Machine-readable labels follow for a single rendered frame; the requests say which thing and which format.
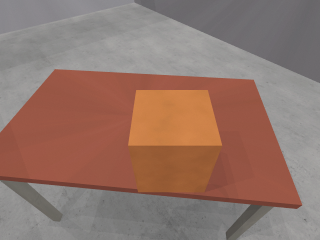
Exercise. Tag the carton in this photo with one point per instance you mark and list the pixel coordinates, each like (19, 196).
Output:
(174, 141)

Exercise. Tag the table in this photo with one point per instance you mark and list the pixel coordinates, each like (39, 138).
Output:
(74, 132)

